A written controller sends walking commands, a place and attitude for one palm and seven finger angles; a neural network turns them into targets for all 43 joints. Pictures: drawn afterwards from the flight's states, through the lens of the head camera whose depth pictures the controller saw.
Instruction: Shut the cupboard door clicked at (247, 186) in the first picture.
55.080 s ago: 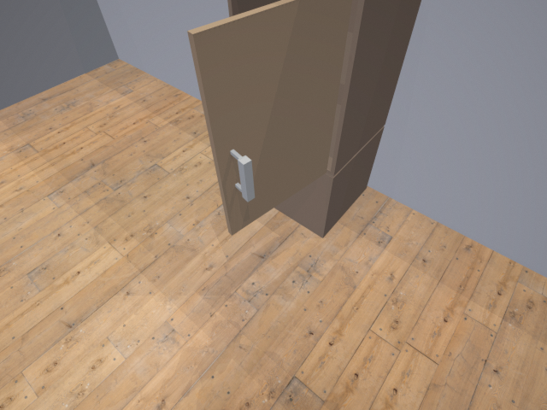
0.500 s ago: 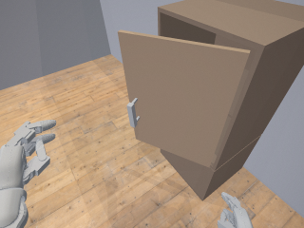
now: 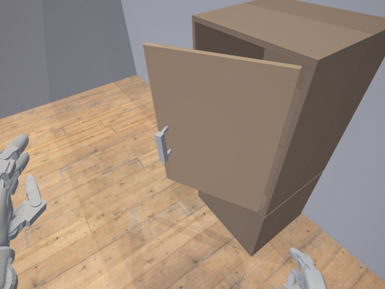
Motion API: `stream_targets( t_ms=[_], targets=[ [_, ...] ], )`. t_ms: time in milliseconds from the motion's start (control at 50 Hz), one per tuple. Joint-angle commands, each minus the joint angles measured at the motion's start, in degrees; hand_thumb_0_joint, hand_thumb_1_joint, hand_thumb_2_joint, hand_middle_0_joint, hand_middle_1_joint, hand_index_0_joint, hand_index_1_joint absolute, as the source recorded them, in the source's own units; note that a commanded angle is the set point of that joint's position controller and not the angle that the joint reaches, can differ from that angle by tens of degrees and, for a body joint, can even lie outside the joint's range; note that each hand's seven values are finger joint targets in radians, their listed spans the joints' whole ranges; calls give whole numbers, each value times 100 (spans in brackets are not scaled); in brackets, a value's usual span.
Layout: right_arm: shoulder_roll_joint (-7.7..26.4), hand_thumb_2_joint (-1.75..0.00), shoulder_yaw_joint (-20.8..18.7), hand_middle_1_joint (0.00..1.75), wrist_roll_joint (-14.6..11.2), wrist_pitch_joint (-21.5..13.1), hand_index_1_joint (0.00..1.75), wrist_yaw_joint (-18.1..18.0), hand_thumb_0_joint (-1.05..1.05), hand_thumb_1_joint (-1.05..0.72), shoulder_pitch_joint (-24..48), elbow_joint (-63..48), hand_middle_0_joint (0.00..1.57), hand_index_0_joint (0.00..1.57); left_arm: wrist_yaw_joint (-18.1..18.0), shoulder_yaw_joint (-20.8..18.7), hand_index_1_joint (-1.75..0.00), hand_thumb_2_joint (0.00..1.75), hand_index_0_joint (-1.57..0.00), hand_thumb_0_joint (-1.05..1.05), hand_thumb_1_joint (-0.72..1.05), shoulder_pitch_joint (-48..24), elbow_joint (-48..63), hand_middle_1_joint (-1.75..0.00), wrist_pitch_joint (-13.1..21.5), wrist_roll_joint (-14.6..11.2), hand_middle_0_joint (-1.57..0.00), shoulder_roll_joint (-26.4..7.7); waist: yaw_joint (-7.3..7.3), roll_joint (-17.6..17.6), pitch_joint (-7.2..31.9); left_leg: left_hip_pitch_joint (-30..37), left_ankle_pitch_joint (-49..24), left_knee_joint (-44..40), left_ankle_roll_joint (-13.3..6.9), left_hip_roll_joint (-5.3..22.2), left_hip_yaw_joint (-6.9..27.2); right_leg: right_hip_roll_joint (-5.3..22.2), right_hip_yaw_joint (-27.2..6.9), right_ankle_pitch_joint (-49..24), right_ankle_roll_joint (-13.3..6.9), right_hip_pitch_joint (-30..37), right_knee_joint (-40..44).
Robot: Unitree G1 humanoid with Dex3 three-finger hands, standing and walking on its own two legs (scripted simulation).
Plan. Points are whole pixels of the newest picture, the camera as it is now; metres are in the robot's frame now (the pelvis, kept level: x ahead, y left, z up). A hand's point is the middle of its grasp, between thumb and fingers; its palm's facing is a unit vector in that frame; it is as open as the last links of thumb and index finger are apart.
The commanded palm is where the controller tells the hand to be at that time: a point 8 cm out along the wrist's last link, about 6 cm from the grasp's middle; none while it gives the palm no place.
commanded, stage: step back with the hand held close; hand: left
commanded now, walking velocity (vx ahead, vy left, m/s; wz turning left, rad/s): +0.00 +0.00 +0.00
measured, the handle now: (164, 144) +0.61 +0.19 -0.10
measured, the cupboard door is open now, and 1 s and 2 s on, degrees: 29 29 29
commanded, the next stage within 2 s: stop stepping back and stand still in 1.92 s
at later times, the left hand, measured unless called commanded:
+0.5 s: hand (17, 210) +0.18 +0.30 +0.17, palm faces +0.42 -0.74 -0.52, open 7.4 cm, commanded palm +0.11 +0.33 +0.18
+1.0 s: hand out of the picture +0.11 +0.29 +0.17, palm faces +0.50 -0.75 -0.44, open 7.4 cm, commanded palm +0.04 +0.32 +0.18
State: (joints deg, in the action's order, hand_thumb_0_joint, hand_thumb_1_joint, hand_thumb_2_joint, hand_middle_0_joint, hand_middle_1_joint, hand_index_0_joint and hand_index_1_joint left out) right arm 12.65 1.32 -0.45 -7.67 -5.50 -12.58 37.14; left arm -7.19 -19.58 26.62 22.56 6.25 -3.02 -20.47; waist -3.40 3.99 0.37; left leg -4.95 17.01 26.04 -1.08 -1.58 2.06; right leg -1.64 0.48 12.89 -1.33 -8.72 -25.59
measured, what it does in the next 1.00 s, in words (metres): shifts its weight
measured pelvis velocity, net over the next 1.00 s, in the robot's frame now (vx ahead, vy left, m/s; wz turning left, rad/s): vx -0.09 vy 0.02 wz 0.02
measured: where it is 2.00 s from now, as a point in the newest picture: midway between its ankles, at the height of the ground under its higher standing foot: outside the picture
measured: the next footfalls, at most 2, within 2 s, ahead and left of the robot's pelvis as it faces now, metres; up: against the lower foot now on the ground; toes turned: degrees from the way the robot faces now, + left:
right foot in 1.78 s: -0.25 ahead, -0.12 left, +0.00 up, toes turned +7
left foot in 1.96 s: -0.18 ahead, +0.14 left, +0.00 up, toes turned +7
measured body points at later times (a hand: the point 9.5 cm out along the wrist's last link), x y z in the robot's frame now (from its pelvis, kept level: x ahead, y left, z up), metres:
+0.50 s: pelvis -0.03 +0.03 -0.01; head -0.02 +0.02 +0.44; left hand +0.15 +0.33 +0.19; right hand +0.14 -0.22 -0.09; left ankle -0.03 +0.11 -0.74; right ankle +0.02 -0.10 -0.74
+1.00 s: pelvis -0.09 +0.02 -0.02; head -0.09 +0.03 +0.43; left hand +0.08 +0.32 +0.19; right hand +0.06 -0.24 -0.10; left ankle -0.03 +0.11 -0.74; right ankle +0.01 -0.10 -0.74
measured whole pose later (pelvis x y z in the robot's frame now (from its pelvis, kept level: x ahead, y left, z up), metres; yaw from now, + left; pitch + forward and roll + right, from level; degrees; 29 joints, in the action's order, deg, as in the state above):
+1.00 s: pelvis -0.09 +0.02 -0.02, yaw +1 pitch +0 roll -1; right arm 13.9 -0.1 0.1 -2.4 -3.9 -14.4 33.6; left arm -10.1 -26.2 27.6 27.8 15.2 -0.3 -23.7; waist 1.0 -0.7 0.8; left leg -25.8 20.3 42.4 -2.4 -1.7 0.0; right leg 0.0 1.2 9.5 -0.1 -26.6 -35.8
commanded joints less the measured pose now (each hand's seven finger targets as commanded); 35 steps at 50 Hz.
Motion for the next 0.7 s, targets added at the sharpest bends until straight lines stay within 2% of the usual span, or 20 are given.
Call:
stream_targets(
  t_ms=[0, 60, 80, 100, 120, 140, 180, 220, 300, 320, 340, 380, 440, 480, 500, 520, 560, 600, 620, 680],
  targets=[
    [522, -90, -189, 30, -52, -253, 30, -32, 0, -90, 805, -920, 20, 20, -39, -765, -30, 90, -20, 0, 90, -379, 636, -30, 311, -76, -20, -995, -16, -168, -239, -784, -984, -601, 47, 215, -201, 212, 57, -242, 45, 267, 508],
    [538, -90, -219, 30, -47, -221, 30, -8, 0, -90, 812, -966, 20, 20, -1, -760, -30, 90, -20, 0, 90, -464, 701, -30, 343, -98, -20, -994, -20, -212, -16, -678, -986, -567, 4, 213, -239, 234, 26, -255, 77, 308, 483],
    [829, -90, -326, 30, -83, -99, 30, 31, 0, -90, 707, -1088, 20, 20, -59, -1294, -30, 90, -20, 0, 90, -868, 842, -30, 589, -69, -20, -1540, 270, -231, -109, -1102, -489, -198, -121, 287, -39, 593, -694, -217, -16, -82, 775],
    [753, -90, -331, 30, -79, -36, 30, 32, 0, -90, 673, -1012, 20, 20, -72, -1393, -30, 90, -20, 0, 90, -690, 646, -30, 676, -41, -20, -1605, 247, -458, -26, -1057, -338, 45, -120, 223, 26, 835, -905, -115, -125, -178, 914],
    [716, -90, -343, 30, -52, 20, 30, 50, 0, -90, 685, -991, 20, 20, -37, -962, -30, 90, -20, 0, 90, -276, 511, -30, 684, -31, -20, -1136, 317, -599, 44, -971, -419, 297, -120, 198, 40, 1020, -1059, -203, -207, -340, 966],
    [695, -90, -350, 30, -49, 69, 30, 84, 0, -90, 674, -997, 20, 20, -41, -904, -30, 90, -20, 0, 90, -183, 640, -30, 736, -6, -20, -1119, 319, -769, 250, -1011, -406, 444, -103, 190, 12, 1160, -1096, -223, -249, -309, 936],
    [681, -90, -377, 30, -79, 157, 30, 105, 0, -90, 623, -1023, 20, 20, -83, -922, -30, 90, -20, 0, 90, 35, 800, -30, 797, -24, -20, -1145, 349, -701, 576, -1069, -483, 522, -84, 202, 17, 1293, -1034, -572, -331, -143, 737],
    [696, -90, -396, 30, -90, 218, 30, 77, 0, -90, 612, -1066, 20, 20, -147, -1071, -30, 90, -20, 0, 90, 250, 1080, -30, 851, -37, -20, -1299, 369, -442, 939, -1084, -867, 389, -52, 266, 56, 1280, -851, -1275, -329, 121, 330],
    [807, -90, -416, 30, -62, 337, 30, -43, 0, -90, 745, -1219, 20, 20, -239, -1395, -30, 90, -20, 0, 90, 338, 1592, -30, 842, -71, -20, -1655, 321, 101, 1203, -1099, -2560, 14, -38, 572, 324, 730, -323, -2245, -23, 299, -530],
    [763, -90, -403, 30, -58, 374, 30, -66, 0, -90, 741, -1277, 20, 20, -237, -1343, -30, 90, -20, 0, 90, 352, 1643, -30, 822, -79, -20, -1569, 307, 178, 1208, -1198, -2855, -32, -30, 638, 377, 629, -229, -2324, 39, 381, -677],
    [778, -90, -419, 30, -55, 403, 30, -78, 0, -90, 708, -1304, 20, 20, -241, -1374, -30, 90, -20, 0, 90, 290, 1678, -30, 812, -82, -20, -1595, 300, 182, 1224, -1259, -3115, -20, -15, 681, 409, 550, -218, -2377, 66, 416, -779],
    [801, -90, -440, 30, -37, 462, 30, -86, 0, -90, 643, -1326, 20, 20, -245, -1401, -30, 90, -20, 0, 90, 298, 1545, -30, 781, -87, -20, -1582, 308, 61, 1132, -1512, -3124, -22, -4, 744, 443, 514, -252, -2351, 73, 482, -875],
    [843, -90, -445, 30, -26, 503, 30, -78, 0, -90, 608, -1342, 20, 20, -226, -1303, -30, 90, -20, 0, 90, 333, 1311, -30, 750, -74, -20, -1446, 332, 12, 899, -1934, -2386, -197, -64, 816, 531, 465, -281, -1901, 99, 449, -904],
    [880, -90, -448, 30, -29, 520, 30, -70, 0, -90, 595, -1344, 20, 20, -227, -1288, -30, 90, -20, 0, 90, 383, 1144, -30, 741, -57, -20, -1379, 332, 14, 761, -2464, -1380, -382, -186, 859, 611, 415, -316, -1529, 135, 577, -952],
    [925, -90, -473, 30, -19, 515, 30, -65, 0, -90, 641, -1337, 20, 20, -226, -1407, -30, 90, -20, 0, 90, 422, 1086, -30, 756, -20, -20, -1472, 297, 63, 721, -2722, -875, -468, -237, 860, 633, 404, -336, -1455, 144, 716, -946],
    [884, -90, -437, 30, -44, 525, 30, -51, 0, -90, 617, -1367, 20, 20, -213, -1239, -30, 90, -20, 0, 90, 358, 1110, -30, 770, -7, -20, -1319, 343, -21, 630, -2961, -503, -515, -261, 855, 661, 407, -349, -1347, 146, 744, -989],
    [911, -90, -432, 30, -57, 514, 30, -41, 0, -90, 615, -1406, 20, 20, -220, -1253, -30, 90, -20, 0, 90, 282, 1115, -30, 803, 38, -20, -1324, 351, -59, 516, -3482, 513, -663, -371, 882, 726, 356, -407, -1032, 175, 882, -1087],
    [965, -90, -439, 30, -48, 482, 30, -48, 0, -90, 655, -1432, 20, 20, -241, -1386, -30, 90, -20, 0, 90, 117, 1202, -30, 859, 127, -20, -1473, 350, 40, 412, -4034, 1491, -829, -465, 886, 809, 318, -448, -837, 186, 1135, -1170],
    [910, -90, -408, 30, -50, 468, 30, -48, 0, -90, 651, -1462, 20, 20, -240, -1280, -30, 90, -20, 0, 90, 69, 1267, -30, 895, 148, -20, -1359, 376, 68, 373, -4233, 1759, -853, -510, 881, 823, 313, -461, -834, 188, 1201, -1241],
    [932, -90, -401, 30, -28, 395, 30, -45, 0, -90, 582, -1493, 20, 20, -273, -1305, -30, 90, -20, 0, 90, -171, 1478, -30, 967, 229, -20, -1392, 391, 181, 355, -4584, 2246, -864, -584, 891, 873, 228, -474, -679, 203, 1324, -1444]
  ],
)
